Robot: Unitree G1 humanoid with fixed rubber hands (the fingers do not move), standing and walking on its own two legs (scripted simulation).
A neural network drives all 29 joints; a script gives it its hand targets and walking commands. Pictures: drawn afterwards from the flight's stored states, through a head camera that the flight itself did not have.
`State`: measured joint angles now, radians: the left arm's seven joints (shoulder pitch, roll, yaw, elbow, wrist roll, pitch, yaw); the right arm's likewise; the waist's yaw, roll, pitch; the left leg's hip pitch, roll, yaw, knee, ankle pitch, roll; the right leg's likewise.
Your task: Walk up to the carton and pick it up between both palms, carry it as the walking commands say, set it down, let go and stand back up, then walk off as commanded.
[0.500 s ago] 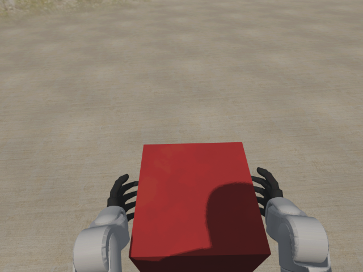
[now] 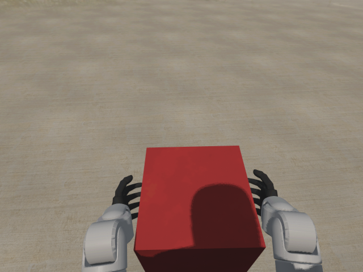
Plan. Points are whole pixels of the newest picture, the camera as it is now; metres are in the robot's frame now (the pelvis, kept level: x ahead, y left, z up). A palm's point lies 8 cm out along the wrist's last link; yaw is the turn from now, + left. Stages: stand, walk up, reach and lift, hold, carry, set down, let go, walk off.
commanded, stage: carry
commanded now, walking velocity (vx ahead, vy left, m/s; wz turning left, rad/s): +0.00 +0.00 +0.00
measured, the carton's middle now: (194, 214) +0.27 -0.01 +0.01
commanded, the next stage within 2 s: none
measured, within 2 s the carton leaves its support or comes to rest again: neither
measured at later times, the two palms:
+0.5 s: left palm (145, 196) +0.29 +0.10 +0.05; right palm (276, 195) +0.29 -0.19 +0.05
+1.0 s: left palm (140, 186) +0.33 +0.12 +0.04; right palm (263, 183) +0.33 -0.18 +0.04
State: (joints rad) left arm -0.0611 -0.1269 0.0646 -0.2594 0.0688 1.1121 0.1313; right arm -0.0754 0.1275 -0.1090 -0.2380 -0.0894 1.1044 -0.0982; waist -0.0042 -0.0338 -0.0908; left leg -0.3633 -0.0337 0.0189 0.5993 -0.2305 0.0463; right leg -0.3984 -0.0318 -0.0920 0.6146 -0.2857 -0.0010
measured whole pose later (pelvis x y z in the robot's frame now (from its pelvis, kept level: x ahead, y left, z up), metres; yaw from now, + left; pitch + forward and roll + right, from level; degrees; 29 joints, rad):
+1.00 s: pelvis +0.05 -0.03 +0.01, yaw +0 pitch +3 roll +0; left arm -0.11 -0.13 0.11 -0.02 0.14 0.80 0.06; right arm -0.13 0.13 -0.12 0.01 -0.16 0.80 -0.06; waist -0.01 0.00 -0.06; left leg -0.31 -0.01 0.01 0.52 -0.26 0.01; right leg -0.35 0.00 -0.10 0.52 -0.23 -0.05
